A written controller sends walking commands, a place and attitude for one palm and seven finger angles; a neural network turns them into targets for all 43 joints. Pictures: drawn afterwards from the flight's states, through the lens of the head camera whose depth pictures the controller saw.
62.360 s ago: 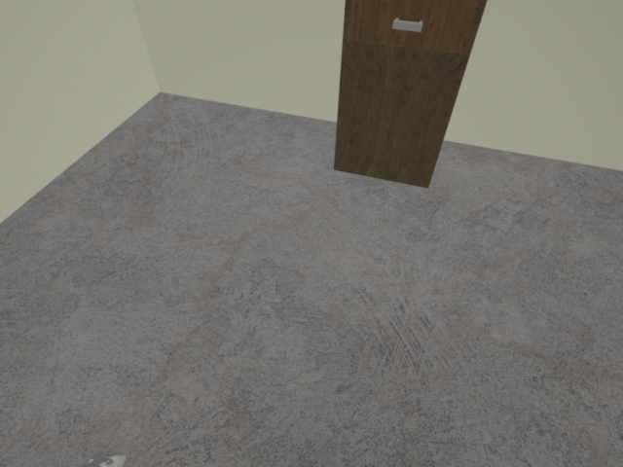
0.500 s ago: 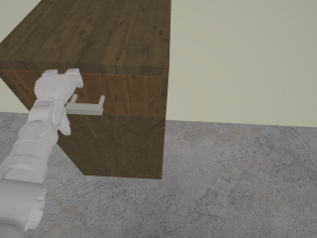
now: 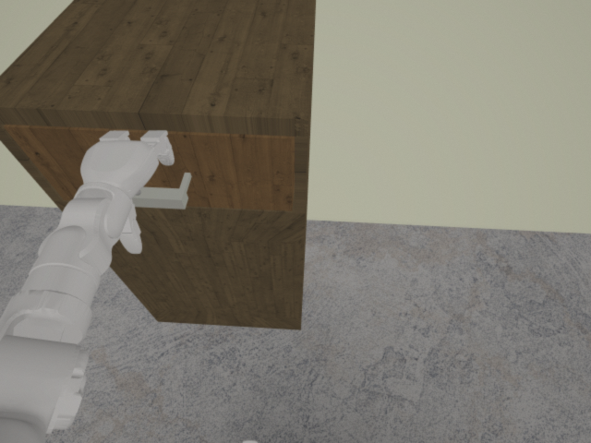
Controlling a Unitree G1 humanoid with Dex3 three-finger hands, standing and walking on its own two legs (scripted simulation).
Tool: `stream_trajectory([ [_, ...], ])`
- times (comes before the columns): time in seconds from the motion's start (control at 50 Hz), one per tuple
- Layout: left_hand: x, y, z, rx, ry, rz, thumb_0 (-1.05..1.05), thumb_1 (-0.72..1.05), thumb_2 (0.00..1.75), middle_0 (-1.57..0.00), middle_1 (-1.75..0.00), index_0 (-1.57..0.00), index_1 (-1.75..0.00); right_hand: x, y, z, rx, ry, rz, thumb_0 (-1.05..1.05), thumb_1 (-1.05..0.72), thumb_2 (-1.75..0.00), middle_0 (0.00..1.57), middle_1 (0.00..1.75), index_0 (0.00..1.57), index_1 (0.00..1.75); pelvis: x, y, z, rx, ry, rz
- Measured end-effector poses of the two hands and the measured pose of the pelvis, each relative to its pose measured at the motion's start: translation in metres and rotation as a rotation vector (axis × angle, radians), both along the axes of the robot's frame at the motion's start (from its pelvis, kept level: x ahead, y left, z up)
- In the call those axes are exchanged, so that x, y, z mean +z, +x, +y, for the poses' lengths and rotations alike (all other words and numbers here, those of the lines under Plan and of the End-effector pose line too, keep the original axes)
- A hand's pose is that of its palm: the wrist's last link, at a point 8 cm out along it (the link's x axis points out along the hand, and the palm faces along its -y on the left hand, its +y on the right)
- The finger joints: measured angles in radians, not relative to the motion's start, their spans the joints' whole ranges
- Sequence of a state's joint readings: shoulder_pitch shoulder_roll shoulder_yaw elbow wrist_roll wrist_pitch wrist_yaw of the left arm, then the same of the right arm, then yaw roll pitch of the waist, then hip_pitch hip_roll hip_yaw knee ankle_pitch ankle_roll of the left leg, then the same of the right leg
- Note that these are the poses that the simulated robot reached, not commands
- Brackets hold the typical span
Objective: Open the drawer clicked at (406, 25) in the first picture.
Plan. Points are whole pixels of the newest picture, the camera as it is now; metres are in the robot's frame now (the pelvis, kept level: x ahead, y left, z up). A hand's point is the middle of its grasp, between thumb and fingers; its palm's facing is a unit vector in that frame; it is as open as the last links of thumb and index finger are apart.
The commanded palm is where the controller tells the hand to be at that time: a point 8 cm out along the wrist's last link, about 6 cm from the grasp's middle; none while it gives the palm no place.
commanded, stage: re-aim the fingers above the handle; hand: left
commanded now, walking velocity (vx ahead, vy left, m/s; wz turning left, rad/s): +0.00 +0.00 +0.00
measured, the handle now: (157, 187) +0.51 +0.24 +0.01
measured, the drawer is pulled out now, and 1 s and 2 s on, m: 0.00 0.00 0.00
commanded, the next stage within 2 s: lower the fingers behind the handle in 1.68 s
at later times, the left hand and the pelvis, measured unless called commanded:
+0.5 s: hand (138, 193) +0.45 +0.24 +0.07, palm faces -0.03 -0.03 -1.00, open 13.8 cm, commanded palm +0.44 +0.24 +0.13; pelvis -0.01 +0.00 +0.00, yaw +0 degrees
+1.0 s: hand (133, 189) +0.45 +0.24 +0.08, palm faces +0.00 -0.02 -1.00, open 13.8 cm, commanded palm +0.43 +0.23 +0.13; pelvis +0.00 +0.01 +0.00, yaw -1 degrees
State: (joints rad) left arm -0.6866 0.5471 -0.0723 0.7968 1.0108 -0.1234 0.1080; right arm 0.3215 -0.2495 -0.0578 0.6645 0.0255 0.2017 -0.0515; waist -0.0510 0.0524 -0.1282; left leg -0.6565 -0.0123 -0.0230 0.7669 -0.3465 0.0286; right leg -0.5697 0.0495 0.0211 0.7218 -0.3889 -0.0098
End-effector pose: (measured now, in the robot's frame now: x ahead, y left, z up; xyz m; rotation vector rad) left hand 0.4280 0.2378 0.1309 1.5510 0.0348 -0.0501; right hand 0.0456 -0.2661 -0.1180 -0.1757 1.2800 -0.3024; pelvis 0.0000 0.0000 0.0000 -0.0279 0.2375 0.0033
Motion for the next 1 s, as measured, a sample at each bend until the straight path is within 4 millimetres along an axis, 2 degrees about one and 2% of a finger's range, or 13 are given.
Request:
stream_trajectory([
  [0.06, 0.004, 0.001, -0.013, -0.052, -0.024, -0.02, 0.0, -0.49, 0.3, -0.32, -1.2, -0.32, -1.2, 0.001, -0.007, -0.001, -0.013, -0.001, 0.003, 0.0, -0.9, -0.9, 0.2, 0.3, 0.2, 0.3, 0.001, -0.001, 0.0, -0.007, 0.002, -0.004],
  [0.12, 0.003, 0.004, -0.016, -0.048, -0.026, -0.039, 0.0, -0.49, 0.3, -0.32, -1.2, -0.32, -1.2, 0.001, -0.011, -0.002, -0.025, 0.003, -0.001, 0.0, -0.9, -0.9, 0.2, 0.3, 0.2, 0.3, 0.0, -0.002, 0.0, -0.017, 0.006, -0.002],
  [0.28, -0.002, 0.0, 0.015, 0.061, 0.017, -0.005, 0.0, -0.49, 0.3, -0.32, -1.2, -0.32, -1.2, 0.002, -0.015, -0.003, -0.038, -0.002, -0.013, 0.0, -0.9, -0.9, 0.2, 0.3, 0.2, 0.3, 0.001, -0.005, -0.001, -0.029, 0.007, 0.005],
  [0.34, -0.003, -0.005, 0.02, 0.049, 0.015, 0.017, 0.0, -0.49, 0.3, -0.32, -1.2, -0.32, -1.2, 0.004, -0.014, -0.004, -0.029, -0.013, -0.007, 0.0, -0.9, -0.9, 0.2, 0.3, 0.2, 0.3, 0.001, -0.004, 0.0, -0.019, 0.004, 0.0],
  [0.42, -0.005, -0.007, 0.012, -0.014, 0.001, 0.015, 0.0, -0.49, 0.3, -0.32, -1.2, -0.32, -1.2, 0.006, -0.009, -0.005, -0.005, -0.031, -0.004, 0.0, -0.9, -0.9, 0.2, 0.3, 0.2, 0.3, 0.001, -0.005, 0.002, -0.003, -0.001, -0.002],
  [0.52, -0.004, 0.002, 0.002, -0.05, -0.019, -0.038, 0.0, -0.49, 0.3, -0.32, -1.2, -0.32, -1.2, 0.006, -0.002, -0.004, 0.006, -0.038, -0.022, 0.0, -0.9, -0.9, 0.2, 0.3, 0.2, 0.3, -0.002, -0.006, 0.005, -0.002, -0.003, 0.012],
  [0.62, -0.003, 0.012, 0.01, 0.015, -0.01, -0.055, 0.0, -0.49, 0.3, -0.32, -1.2, -0.32, -1.2, 0.004, 0.0, 0.002, -0.003, -0.023, -0.037, 0.0, -0.9, -0.9, 0.2, 0.3, 0.2, 0.3, -0.004, -0.005, 0.008, -0.018, -0.003, 0.026],
  [0.68, -0.006, 0.011, 0.012, 0.039, -0.002, -0.024, 0.0, -0.49, 0.3, -0.32, -1.2, -0.32, -1.2, 0.003, -0.001, 0.007, -0.008, -0.005, -0.033, 0.0, -0.9, -0.9, 0.2, 0.3, 0.2, 0.3, -0.003, -0.003, 0.01, -0.019, -0.005, 0.025],
  [0.84, -0.008, 0.002, -0.013, -0.069, -0.045, -0.032, 0.0, -0.49, 0.3, -0.32, -1.2, -0.32, -1.2, 0.002, -0.001, 0.018, -0.008, 0.016, -0.018, 0.0, -0.9, -0.9, 0.2, 0.3, 0.2, 0.3, 0.0, 0.001, 0.013, -0.016, -0.005, 0.003],
  [1.0, -0.001, 0.002, 0.005, 0.037, 0.003, -0.056, 0.0, -0.49, 0.3, -0.32, -1.2, -0.32, -1.2, 0.0, 0.005, 0.018, -0.003, 0.032, -0.044, 0.0, -0.9, -0.9, 0.2, 0.3, 0.2, 0.3, 0.0, -0.002, 0.012, -0.018, -0.001, 0.001],
])
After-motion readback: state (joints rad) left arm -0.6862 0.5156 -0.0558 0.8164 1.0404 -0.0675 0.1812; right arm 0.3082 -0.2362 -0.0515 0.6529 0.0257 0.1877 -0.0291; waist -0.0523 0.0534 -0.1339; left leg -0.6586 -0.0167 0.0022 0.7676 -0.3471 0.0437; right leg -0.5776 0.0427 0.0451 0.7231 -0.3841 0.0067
